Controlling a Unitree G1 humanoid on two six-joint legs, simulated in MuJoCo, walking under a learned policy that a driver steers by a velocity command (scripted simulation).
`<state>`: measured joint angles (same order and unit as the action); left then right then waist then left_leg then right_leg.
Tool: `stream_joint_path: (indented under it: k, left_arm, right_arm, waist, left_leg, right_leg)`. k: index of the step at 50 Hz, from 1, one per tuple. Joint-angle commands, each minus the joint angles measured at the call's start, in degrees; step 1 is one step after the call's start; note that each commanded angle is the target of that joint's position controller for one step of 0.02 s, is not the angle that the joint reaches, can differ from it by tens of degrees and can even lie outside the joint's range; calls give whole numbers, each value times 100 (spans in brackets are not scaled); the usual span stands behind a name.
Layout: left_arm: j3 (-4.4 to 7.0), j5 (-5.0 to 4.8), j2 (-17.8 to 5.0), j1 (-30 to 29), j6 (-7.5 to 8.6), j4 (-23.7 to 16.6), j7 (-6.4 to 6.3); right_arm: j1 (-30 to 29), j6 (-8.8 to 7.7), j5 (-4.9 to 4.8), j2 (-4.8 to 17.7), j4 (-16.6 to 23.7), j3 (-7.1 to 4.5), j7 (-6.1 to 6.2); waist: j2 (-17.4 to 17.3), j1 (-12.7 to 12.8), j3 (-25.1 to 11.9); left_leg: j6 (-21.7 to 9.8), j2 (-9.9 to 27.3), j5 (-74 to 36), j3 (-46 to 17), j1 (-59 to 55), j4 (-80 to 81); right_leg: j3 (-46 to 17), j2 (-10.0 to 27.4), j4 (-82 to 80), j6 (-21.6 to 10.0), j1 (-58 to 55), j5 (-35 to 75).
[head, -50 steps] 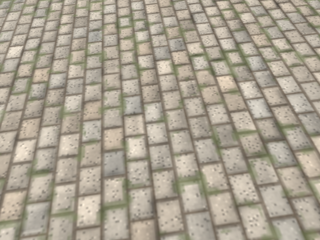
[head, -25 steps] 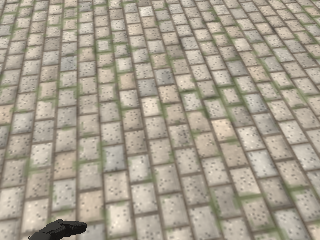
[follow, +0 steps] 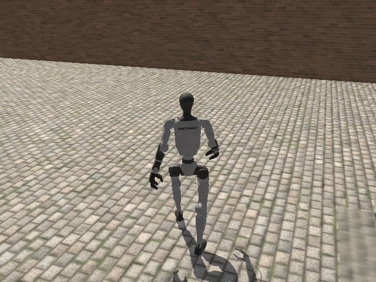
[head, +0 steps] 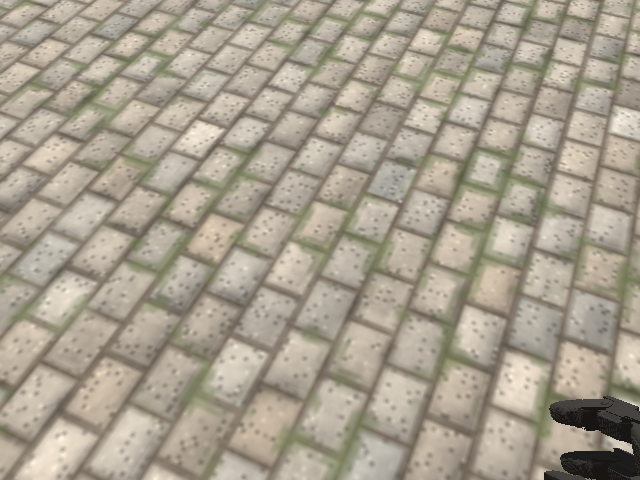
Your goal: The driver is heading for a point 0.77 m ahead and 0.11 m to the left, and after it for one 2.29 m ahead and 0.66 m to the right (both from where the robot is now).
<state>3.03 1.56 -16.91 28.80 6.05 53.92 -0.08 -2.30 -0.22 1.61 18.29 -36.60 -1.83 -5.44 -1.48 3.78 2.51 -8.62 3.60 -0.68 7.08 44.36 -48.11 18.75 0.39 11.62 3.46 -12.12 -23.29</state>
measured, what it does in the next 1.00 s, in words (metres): walks ahead, turning left: left foot, then right foot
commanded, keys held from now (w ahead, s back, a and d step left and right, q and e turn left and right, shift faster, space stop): w+q+shift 0.50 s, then w+shift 0.04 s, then w+e+shift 0.46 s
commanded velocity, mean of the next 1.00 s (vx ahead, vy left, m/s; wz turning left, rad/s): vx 1.00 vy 0.00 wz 0.44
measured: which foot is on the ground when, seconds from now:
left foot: up 0.00-0.08, down 0.10-0.52, up 0.54-0.88, down 0.90-1.00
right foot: down 0.00-0.10, up 0.12-0.50, down 0.52-0.90, up 0.92-1.00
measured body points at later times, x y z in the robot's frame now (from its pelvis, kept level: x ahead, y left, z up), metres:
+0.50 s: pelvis +0.48 +0.05 -0.01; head +0.52 +0.06 +0.44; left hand +0.65 +0.35 -0.05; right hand +0.58 -0.25 -0.12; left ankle +0.25 +0.03 -0.71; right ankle +0.71 -0.02 -0.71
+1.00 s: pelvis +0.87 +0.26 +0.01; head +0.88 +0.28 +0.46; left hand +0.74 +0.51 -0.13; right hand +1.15 +0.13 -0.07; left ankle +0.85 +0.37 -0.72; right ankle +0.79 +0.07 -0.62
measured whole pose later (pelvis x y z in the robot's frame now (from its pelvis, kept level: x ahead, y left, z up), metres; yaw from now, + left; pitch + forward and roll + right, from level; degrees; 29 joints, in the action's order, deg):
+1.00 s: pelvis +0.87 +0.26 +0.01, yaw +23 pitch +2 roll +0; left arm 3.4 -0.2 -17.1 25.9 2.7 48.5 1.5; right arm 5.9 -4.8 3.5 14.4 -38.9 0.4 -0.2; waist 1.4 4.3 -0.4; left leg -0.5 1.0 14.7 2.4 21.5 -34.5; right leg -2.9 0.3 67.4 -4.9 18.8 -19.4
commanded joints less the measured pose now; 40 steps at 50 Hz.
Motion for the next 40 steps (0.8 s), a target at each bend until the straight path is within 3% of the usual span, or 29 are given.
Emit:
stream_joint_path:
  k: [1,2,3,4,5,6,7,8,9,11,12,14,16,20,22,23,24,25,26,27,28,29,30,31,33,35,36,38,40]
  left_arm:
    - [159,-7,-1049,-548,-1,-568,-110]
    - [216,13,-1258,-661,-117,-626,-142]
    - [267,37,-1398,-888,-231,-731,-157]
    - [274,73,-1370,-1049,-312,-833,-131]
    - [251,50,-1040,-1172,-312,-877,-50]
    - [74,28,-480,-704,-184,-1579,32]
    - [41,27,-728,-1352,-10,-1823,7]
    - [4,4,-722,-1575,88,-1847,4]
    - [-31,41,-673,-1680,87,-1842,-11]
    - [-79,251,-599,-1477,-131,-1717,-20]
    - [-86,283,-564,-1475,-251,-1710,0]
    - [-147,254,-425,-2058,-347,-1964,52]
    - [-239,153,-238,-2839,-329,-2277,110]
    - [-253,4,-316,-3313,-271,-2476,144]
    - [-204,-2,-476,-3167,-244,-2477,108]
    - [-126,-5,-664,-2768,-233,-2365,54]
    - [9,-29,-960,-1958,-210,-2163,-24]
    - [137,-32,-1198,-700,-197,-1884,-133]
    - [278,131,-1568,571,-170,-1638,-259]
    - [328,281,-1959,-48,-157,-1707,-200]
    - [319,191,-1387,-783,-203,-1791,-117]
    - [202,129,-853,-1081,-211,-1748,-64]
    - [156,130,-627,-1064,-209,-1573,-15]
    - [120,121,-567,-866,-171,-1342,4]
    - [60,36,-436,-595,-84,-982,56]
    - [78,-86,-520,-517,-39,-872,77]
    - [102,-88,-594,-550,-31,-884,66]
    - [198,-77,-821,-803,-29,-967,86]
    - [298,-138,-1162,-720,-5,-973,155]
  right_arm:
    - [343,-60,-42,244,92,-13,13]
    - [981,-70,-60,401,-70,-82,76]
    - [2006,-70,-71,617,-354,-203,152]
    - [3192,-77,-67,876,-769,-384,275]
    - [3016,19,-230,1182,-818,-602,434]
    - [2272,114,32,1917,-516,-675,421]
    - [2573,139,36,1784,-362,-695,462]
    - [2514,73,2,1488,-539,-650,514]
    - [2399,-24,-36,1211,-659,-575,542]
    - [1986,-226,-66,951,-599,-456,612]
    - [1968,-300,-105,829,-599,-401,597]
    - [2056,-412,-128,840,-614,-396,547]
    - [2191,-453,-106,844,-637,-423,508]
    - [2577,-458,-185,989,-758,-512,448]
    - [2536,-429,-184,1061,-765,-539,502]
    - [2477,-425,-168,1183,-758,-564,521]
    - [2351,-423,-121,1388,-749,-601,505]
    - [2004,-460,-82,1438,-692,-602,468]
    - [1882,-542,-33,637,-546,-386,480]
    - [2710,-549,-328,-49,-214,-157,477]
    - [2558,-476,-113,379,-481,-120,530]
    - [2120,-431,16,540,-546,-158,465]
    - [1770,-420,90,517,-471,-145,390]
    - [1377,-410,155,408,-286,-115,319]
    - [1267,-351,217,142,-112,4,244]
    - [839,-345,304,156,174,85,210]
    - [509,-371,295,187,362,136,182]
    - [114,-422,155,97,513,263,75]
    - [155,-421,56,224,441,231,56]
  waist:
    - [532,-804,183]
    - [693,-1186,-196]
    - [805,-1683,-690]
    - [625,-2085,-1211]
    - [-412,-1839,-988]
    - [-1501,-757,-1342]
    - [-341,-1177,-1757]
    - [207,-965,-848]
    - [627,-641,-289]
    - [704,-181,-16]
    - [670,-101,18]
    - [571,-196,258]
    - [403,-437,438]
    - [10,-836,119]
    - [-50,-740,-28]
    - [-81,-550,-309]
    - [-42,-98,-833]
    - [-15,674,-1361]
    - [768,1040,-2078]
    - [2839,59,-2716]
    - [1872,23,-1896]
    - [983,11,-1123]
    - [382,-31,-640]
    - [361,-60,-398]
    - [659,-310,-128]
    - [674,-429,91]
    - [612,-440,187]
    - [575,-485,259]
    - [606,-510,163]
  left_leg:
    - [-274,-636,172,540,-1606,479]
    - [-366,-806,532,496,-2264,473]
    - [-507,-942,937,351,-3316,447]
    - [-650,-1068,1298,-6,-4822,808]
    - [-782,-682,1868,-977,-5688,1262]
    - [-1840,737,1825,-4258,-6874,2078]
    - [-2012,1046,2665,-5346,-6906,3064]
    - [-1740,1056,2710,-5195,-5986,3505]
    - [-1504,813,2185,-4688,-5030,3542]
    - [-1312,283,1252,-3739,-3721,3500]
    - [-1295,104,1152,-3498,-3288,3563]
    - [-1245,-185,980,-3161,-2608,3798]
    - [-1045,-445,605,-2948,-2284,3887]
    - [-649,-363,-900,-3012,-3016,3600]
    - [-426,-297,-1533,-3111,-3452,3175]
    - [-284,-310,-2364,-3143,-3659,2632]
    - [-138,-373,-2957,-3073,-3721,1606]
    - [-1,-582,-2761,-2892,-3115,149]
    - [22,-933,-199,-2423,-2205,-1935]
    - [232,-1467,2913,-1804,-728,-3272]
    - [129,-890,2266,-1668,-130,-3499]
    - [168,-617,1795,-1545,-168,-3242]
    - [211,-500,1662,-1508,-333,-2900]
    - [231,-434,1763,-1603,-435,-2573]
    - [328,-341,2037,-1590,-385,-2094]
    - [522,-67,1906,-1235,-72,-1425]
    - [626,29,1588,-1136,-164,-873]
    - [766,-98,839,-848,-1567,565]
    - [763,-332,434,-591,-2820,872]
  right_leg:
    - [-22,1338,451,-454,786,7616]
    - [-61,1454,1368,-479,690,8334]
    - [-190,1585,2660,-575,919,8604]
    - [-346,1545,4415,-597,1693,7673]
    - [-438,494,6683,-402,3217,2620]
    - [-1091,-236,8547,-39,5693,-542]
    - [-2194,-62,8485,-119,6208,-183]
    - [-2320,255,7800,-175,6301,70]
    - [-2330,500,7076,-171,5932,212]
    - [-2341,723,6375,-37,5099,115]
    - [-2302,801,6020,57,4874,-2]
    - [-2087,851,5052,178,4682,331]
    - [-1951,730,3952,188,4420,1512]
    - [-1887,301,2534,-52,3759,2923]
    - [-1978,125,1972,-155,3244,2709]
    - [-1989,-54,1907,-206,2690,2333]
    - [-1982,-164,2000,-271,1813,1732]
    - [-2009,46,2069,-339,444,1327]
    - [-3177,1234,2019,-494,-804,-630]
    - [-6824,2756,466,-1098,-1438,-1862]
    - [-7238,2438,121,-1356,-599,-2852]
    - [-6153,2089,226,-1395,207,-2309]
    - [-5358,1781,262,-1391,932,-1299]
    - [-4762,1492,267,-1337,1373,-619]
    - [-4344,1257,153,-1407,1755,86]
    - [-4182,1213,-116,-1572,1937,653]
    - [-4012,1160,-290,-1602,2205,864]
    - [-3328,778,-615,-1427,3261,1206]
    - [-3307,924,-875,-1400,3682,1873]
Velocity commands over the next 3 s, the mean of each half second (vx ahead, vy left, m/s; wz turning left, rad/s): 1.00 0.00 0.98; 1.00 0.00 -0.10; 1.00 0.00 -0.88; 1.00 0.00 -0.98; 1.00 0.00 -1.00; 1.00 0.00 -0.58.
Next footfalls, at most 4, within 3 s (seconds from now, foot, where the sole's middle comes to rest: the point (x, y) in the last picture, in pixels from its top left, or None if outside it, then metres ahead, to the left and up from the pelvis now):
0.10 left None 0.29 0.04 -0.76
0.52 right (350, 352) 0.75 0.00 -0.76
0.90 left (191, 290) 0.88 0.39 -0.76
1.34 right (242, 160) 1.35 0.34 -0.76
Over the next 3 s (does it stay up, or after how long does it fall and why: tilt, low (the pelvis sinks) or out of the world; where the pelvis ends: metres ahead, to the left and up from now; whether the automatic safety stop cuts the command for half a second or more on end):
stays up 2.33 -0.33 -0.01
